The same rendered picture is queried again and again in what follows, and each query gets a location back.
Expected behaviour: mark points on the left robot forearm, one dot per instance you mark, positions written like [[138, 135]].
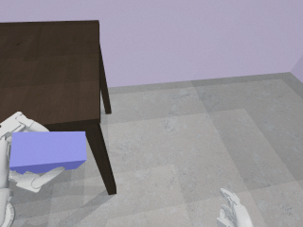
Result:
[[7, 210]]

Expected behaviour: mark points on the robot right hand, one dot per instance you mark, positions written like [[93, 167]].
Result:
[[238, 216]]

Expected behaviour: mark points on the table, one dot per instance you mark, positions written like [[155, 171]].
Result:
[[53, 72]]

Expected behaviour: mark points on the robot left hand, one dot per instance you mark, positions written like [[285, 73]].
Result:
[[29, 181]]

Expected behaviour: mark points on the sponge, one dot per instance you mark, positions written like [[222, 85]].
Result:
[[42, 151]]

